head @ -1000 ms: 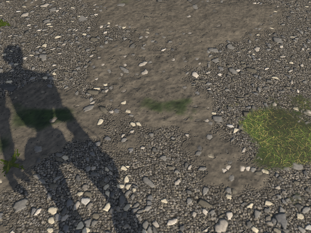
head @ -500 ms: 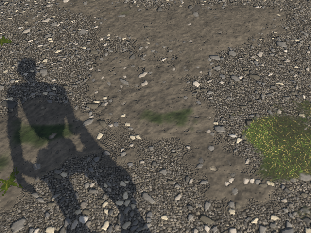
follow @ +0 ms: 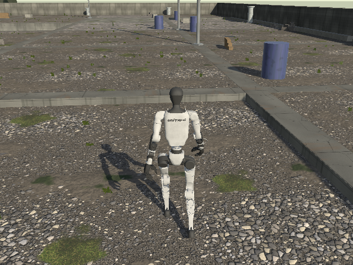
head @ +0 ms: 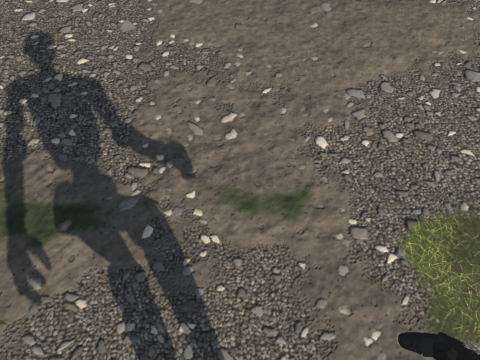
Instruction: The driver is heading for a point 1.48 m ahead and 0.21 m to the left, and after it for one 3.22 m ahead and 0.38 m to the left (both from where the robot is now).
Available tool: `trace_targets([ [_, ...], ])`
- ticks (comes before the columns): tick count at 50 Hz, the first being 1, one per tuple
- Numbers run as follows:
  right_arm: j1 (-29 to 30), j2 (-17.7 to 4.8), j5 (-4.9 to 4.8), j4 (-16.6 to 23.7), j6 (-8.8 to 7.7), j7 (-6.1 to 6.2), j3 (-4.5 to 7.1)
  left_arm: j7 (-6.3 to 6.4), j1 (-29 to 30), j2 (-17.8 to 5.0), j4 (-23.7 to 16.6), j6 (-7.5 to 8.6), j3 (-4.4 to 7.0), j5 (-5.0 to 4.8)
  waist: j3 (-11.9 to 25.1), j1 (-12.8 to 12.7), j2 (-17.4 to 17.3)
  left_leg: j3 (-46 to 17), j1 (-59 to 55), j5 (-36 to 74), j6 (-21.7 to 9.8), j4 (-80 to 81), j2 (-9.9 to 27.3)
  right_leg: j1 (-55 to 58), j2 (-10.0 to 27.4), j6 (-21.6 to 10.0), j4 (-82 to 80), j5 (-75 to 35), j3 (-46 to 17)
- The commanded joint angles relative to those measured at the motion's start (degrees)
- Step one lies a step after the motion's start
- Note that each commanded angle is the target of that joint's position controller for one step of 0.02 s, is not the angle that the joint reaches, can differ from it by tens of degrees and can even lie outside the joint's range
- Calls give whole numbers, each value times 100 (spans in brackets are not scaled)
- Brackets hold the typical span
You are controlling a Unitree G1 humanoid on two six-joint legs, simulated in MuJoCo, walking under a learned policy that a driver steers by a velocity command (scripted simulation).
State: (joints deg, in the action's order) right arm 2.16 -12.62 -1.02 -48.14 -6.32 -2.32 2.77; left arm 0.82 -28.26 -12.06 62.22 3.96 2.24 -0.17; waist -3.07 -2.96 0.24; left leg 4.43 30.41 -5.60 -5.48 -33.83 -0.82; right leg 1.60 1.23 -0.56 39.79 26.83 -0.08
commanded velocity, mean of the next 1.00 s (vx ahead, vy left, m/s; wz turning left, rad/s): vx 0.50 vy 0.00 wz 0.00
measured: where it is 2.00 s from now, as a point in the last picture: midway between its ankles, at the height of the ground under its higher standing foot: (262, 151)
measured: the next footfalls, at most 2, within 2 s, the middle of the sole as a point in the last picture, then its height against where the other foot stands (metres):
right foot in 0.50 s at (317, 346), level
left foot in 1.08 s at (234, 237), level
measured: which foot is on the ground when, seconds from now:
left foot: down 0.00-0.50, up 0.52-1.00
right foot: up 0.00-0.48, down 0.50-1.00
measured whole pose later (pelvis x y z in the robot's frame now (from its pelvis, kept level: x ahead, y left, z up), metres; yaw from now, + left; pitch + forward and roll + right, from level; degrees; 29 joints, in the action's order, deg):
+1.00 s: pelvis +0.57 -0.04 +0.02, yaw +1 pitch +2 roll -2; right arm -0.8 -13.0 -1.2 -50.6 -4.6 -1.6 2.9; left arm 0.4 -22.6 -13.3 57.9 4.8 3.6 -0.8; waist -0.6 -4.2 -2.1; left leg 0.1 35.1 2.0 -2.3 -31.7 4.7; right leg 4.1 -2.8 -1.6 11.2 17.3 3.6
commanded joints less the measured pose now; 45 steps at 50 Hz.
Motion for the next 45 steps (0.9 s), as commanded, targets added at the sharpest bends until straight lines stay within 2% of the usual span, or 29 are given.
trace_targets([
  [1,-2346,-1088,31,-486,52,47,304,-115,-59,-494,-522,381,42,-226,2024,1001,-1050,-4425,-5092,-1480,-1381,1783,2197,-4173,-142,-209,4288,242,-847],
  [2,-1763,-817,24,-361,32,49,223,-90,519,-711,-723,436,87,-312,1231,834,-660,-3421,-4063,-1047,-1133,1878,2007,-4262,167,-298,4178,-219,-619],
  [3,-1322,-647,64,-312,-13,12,159,-31,784,-709,-778,428,121,-260,748,592,-119,-2690,-3035,-378,-983,2075,1793,-3994,443,-304,3775,-684,-492],
  [4,-1122,-485,118,-317,-59,-13,111,22,756,-687,-763,351,192,-166,578,360,-128,-2154,-2391,-40,-846,2229,1547,-3590,651,-318,3392,-942,-492],
  [5,-1102,-418,142,-381,-66,-32,89,39,570,-521,-734,256,190,-136,496,203,-270,-1867,-1994,-17,-820,2401,1401,-3272,736,-315,3194,-1045,-499],
  [6,-1189,-432,125,-454,-72,-27,91,54,469,-381,-716,182,185,-130,410,136,-340,-1687,-1767,18,-857,2548,1335,-3165,774,-300,3010,-1062,-454],
  [7,-1291,-501,112,-524,-81,-2,98,64,515,-334,-751,127,188,-126,281,95,-366,-1523,-1576,108,-899,2670,1307,-3204,809,-259,2826,-1104,-396],
  [9,-1496,-715,121,-612,-88,88,133,80,991,-455,-962,85,226,-73,54,117,-328,-1348,-1533,216,-967,2853,1309,-3645,887,-120,2298,-1566,-348],
  [11,-1745,-814,115,-668,-58,177,150,64,1538,-517,-1152,98,245,-24,-51,248,-262,-1236,-1777,342,-923,2903,1285,-4089,903,-17,1560,-2228,-312],
  [15,-2155,-919,48,-735,3,256,158,-42,2442,-383,-1389,165,174,-47,-114,524,-273,-792,-2038,500,-666,2874,1070,-3860,609,11,-31,-3312,-29],
  [18,-2536,-974,-5,-872,54,268,177,-138,2982,-387,-1557,182,127,-101,-212,722,-286,-775,-2555,408,-640,2718,1227,-3872,468,3,-595,-3300,42],
  [21,-2701,-1021,-23,-974,149,292,220,-248,3245,-497,-1742,227,128,-122,-250,701,-329,-870,-3252,647,-555,2353,1542,-3994,404,-171,-947,-2771,-16],
  [23,-2575,-1108,-23,-953,208,306,261,-285,2928,-685,-1721,261,195,-131,-38,445,-464,-862,-3478,1549,-433,1914,1624,-3436,237,-335,-1092,-2334,95],
  [24,-2426,-1117,-17,-914,241,305,260,-278,2393,-850,-1583,273,287,-122,295,117,-505,-699,-3439,2536,-326,1264,1477,-2649,37,-459,-1193,-2273,272],
  [25,-2377,-966,15,-865,265,302,201,-242,1379,-1146,-1269,271,442,-106,923,-316,-412,-454,-3011,2913,-158,71,1147,-1249,-27,-648,-1153,-2362,291],
  [26,-2494,-737,138,-708,256,301,91,-185,310,-1646,-1074,249,563,-29,1862,-567,406,-145,-1739,1169,71,-1915,737,552,1185,-1052,-1063,-2376,-1151],
  [27,-3206,60,56,-734,121,230,-119,-256,107,-1874,-942,245,590,3,2508,-130,1914,-525,414,-2586,346,-3618,-315,2182,2241,-1918,-1968,-1167,-3946],
  [28,-2771,-640,-95,-759,-11,215,27,-269,307,-1254,-1013,266,421,-33,2158,-294,1176,-1193,1044,-2673,224,-4247,14,1949,2046,-1654,-2258,-732,-3983],
  [29,-2206,-917,-187,-582,-92,205,98,-251,836,-1007,-1127,281,341,-44,1393,-222,863,-1071,1318,-2129,121,-4256,292,1204,1871,-1390,-2301,-1194,-3062],
  [30,-1938,-890,-153,-544,-105,249,104,-254,1316,-904,-1235,282,288,-11,1019,-34,316,-928,1056,-1591,134,-4003,593,374,1674,-1284,-2430,-1954,-2390],
  [31,-1813,-840,-60,-538,-70,280,149,-268,1562,-774,-1260,286,255,26,722,116,187,-887,817,-1296,167,-3655,762,-271,1476,-1244,-2593,-2441,-1899],
  [32,-1924,-742,-35,-557,7,278,165,-278,1617,-656,-1227,297,215,76,671,287,298,-920,474,-1097,171,-3446,903,-624,1328,-1195,-2757,-2621,-1582],
  [34,-2056,-518,-34,-599,137,287,160,-268,1457,-669,-1108,316,220,55,552,401,338,-839,308,-973,231,-3108,953,-916,1213,-1266,-3013,-2843,-1234],
  [37,-1516,-533,31,-408,212,302,187,-166,1203,-907,-989,309,277,44,252,357,229,-788,850,-343,388,-2371,1009,-928,1212,-1323,-3261,-3070,-939],
  [39,-1111,-509,59,-278,203,284,192,-103,1045,-913,-929,262,271,28,147,271,241,-749,1082,242,462,-1730,984,-817,1135,-1246,-3328,-3074,-737],
  [42,-541,-408,44,-131,163,230,150,-57,833,-940,-852,226,265,-6,7,107,307,-581,907,1015,471,-721,818,-800,956,-1091,-3395,-2945,-392],
  [45,-17,-379,7,15,138,168,103,-42,515,-975,-702,195,276,-45,-144,-70,296,-449,838,1182,449,-112,667,-501,1016,-1060,-3360,-2798,-293],
])
Keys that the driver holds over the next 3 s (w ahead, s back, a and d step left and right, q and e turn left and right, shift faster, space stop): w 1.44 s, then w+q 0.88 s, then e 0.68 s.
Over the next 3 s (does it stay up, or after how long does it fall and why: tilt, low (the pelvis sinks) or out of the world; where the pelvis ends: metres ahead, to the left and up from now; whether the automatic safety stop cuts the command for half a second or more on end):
stays up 1.47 0.18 0.02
